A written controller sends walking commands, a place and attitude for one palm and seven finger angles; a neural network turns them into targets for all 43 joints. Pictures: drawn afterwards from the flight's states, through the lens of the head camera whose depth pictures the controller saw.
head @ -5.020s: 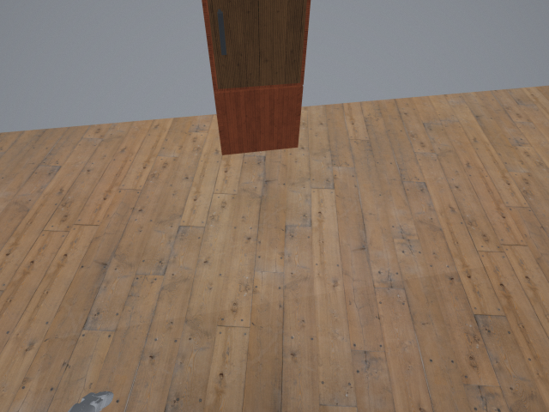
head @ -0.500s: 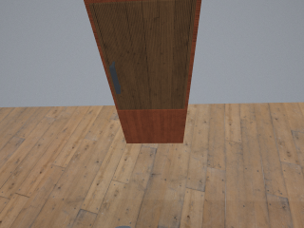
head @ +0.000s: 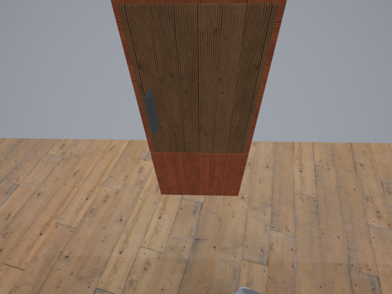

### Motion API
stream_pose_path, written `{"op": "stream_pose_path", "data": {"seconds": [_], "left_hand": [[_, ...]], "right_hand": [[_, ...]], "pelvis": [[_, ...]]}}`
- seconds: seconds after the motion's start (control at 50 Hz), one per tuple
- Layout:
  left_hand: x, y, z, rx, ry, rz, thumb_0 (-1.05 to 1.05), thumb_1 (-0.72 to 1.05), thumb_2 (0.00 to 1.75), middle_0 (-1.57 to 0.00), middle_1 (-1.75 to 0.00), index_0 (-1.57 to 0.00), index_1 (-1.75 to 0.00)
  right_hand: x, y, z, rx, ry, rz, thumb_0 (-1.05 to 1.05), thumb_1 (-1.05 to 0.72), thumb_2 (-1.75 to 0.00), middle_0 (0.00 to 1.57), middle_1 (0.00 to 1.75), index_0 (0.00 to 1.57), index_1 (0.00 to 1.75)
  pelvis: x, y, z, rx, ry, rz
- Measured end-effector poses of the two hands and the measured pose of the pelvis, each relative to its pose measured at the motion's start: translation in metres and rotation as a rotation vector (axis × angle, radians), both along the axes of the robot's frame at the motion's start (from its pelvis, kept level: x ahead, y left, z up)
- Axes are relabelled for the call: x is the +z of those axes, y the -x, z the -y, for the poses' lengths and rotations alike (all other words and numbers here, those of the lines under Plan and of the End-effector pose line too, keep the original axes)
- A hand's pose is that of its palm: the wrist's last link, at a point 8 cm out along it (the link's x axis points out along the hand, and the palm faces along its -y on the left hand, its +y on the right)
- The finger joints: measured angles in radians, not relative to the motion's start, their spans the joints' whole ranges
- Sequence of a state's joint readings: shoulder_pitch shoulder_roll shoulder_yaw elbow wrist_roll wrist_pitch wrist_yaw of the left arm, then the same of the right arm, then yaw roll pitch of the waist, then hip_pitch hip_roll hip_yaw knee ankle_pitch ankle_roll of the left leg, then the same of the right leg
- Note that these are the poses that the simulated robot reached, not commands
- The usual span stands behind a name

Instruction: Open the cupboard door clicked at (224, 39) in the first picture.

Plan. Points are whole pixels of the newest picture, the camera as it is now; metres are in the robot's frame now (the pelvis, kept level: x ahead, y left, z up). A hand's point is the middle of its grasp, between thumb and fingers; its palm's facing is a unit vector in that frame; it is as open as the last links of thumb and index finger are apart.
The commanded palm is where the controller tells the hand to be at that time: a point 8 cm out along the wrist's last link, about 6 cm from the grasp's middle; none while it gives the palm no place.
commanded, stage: take the last steps up to it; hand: left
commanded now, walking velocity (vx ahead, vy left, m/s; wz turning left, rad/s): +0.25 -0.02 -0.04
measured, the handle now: (152, 110) +0.69 +0.20 -0.08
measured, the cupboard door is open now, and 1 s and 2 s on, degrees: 0 0 0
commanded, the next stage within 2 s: come to a stop and stand still in 0.28 s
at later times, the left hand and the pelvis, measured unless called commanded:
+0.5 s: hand out of the picture +0.13 +0.17 -0.18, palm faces +0.08 -0.99 -0.14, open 7.3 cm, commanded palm none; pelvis +0.15 +0.01 +0.00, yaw +0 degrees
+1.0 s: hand (131, 290) +0.16 +0.17 -0.16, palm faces +0.00 -0.96 -0.29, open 7.3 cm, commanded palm none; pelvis +0.11 -0.03 +0.00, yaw -2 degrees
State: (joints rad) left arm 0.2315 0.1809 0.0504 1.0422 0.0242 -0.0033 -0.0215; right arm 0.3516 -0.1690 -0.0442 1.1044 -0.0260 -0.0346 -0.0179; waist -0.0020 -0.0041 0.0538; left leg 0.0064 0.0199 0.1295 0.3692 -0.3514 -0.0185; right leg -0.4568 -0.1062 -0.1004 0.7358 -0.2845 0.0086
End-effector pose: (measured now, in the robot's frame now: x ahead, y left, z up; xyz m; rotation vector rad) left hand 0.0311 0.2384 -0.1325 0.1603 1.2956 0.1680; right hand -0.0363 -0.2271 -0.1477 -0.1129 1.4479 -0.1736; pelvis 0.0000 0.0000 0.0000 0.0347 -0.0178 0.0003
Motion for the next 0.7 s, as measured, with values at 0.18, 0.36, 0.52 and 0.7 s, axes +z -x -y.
{"op": "stream_pose_path", "data": {"seconds": [0.18, 0.36, 0.52, 0.7], "left_hand": [[0.006, -0.093, 0.032, -0.024, -0.024, 0.133, 0.0, 0.91, 0.9, -0.2, -0.3, -0.2, -0.3], [0.008, -0.091, 0.031, 0.004, -0.001, -0.008, 0.0, 0.93, 0.9, -0.21, -0.3, -0.2, -0.3], [-0.023, -0.09, 0.02, 0.071, 0.083, -0.127, 0.0, 0.91, 0.9, -0.21, -0.3, -0.2, -0.3], [-0.019, -0.114, 0.0, 0.012, 0.057, -0.176, 0.0, 0.91, 0.9, -0.2, -0.3, -0.2, -0.3]], "right_hand": [[-0.013, -0.047, 0.022, -0.024, -0.036, -0.061, 0.01, -0.91, -0.9, 0.2, 0.3, 0.2, 0.3], [0.008, -0.172, 0.019, 0.009, -0.01, 0.151, 0.01, -0.93, -0.9, 0.2, 0.3, 0.2, 0.3], [0.015, -0.245, -0.008, 0.073, 0.053, 0.211, 0.0, -0.94, -0.9, 0.2, 0.3, 0.2, 0.3], [0.021, -0.262, -0.025, 0.036, 0.072, 0.222, -0.01, -0.94, -0.9, 0.2, 0.3, 0.21, 0.3]], "pelvis": [[-0.005, -0.058, 0.025, 0.005, 0.018, 0.021], [0.01, -0.107, 0.018, -0.002, 0.035, 0.002], [-0.002, -0.152, -0.011, -0.003, 0.072, 0.013], [0.005, -0.15, -0.021, -0.042, 0.052, -0.014]]}}
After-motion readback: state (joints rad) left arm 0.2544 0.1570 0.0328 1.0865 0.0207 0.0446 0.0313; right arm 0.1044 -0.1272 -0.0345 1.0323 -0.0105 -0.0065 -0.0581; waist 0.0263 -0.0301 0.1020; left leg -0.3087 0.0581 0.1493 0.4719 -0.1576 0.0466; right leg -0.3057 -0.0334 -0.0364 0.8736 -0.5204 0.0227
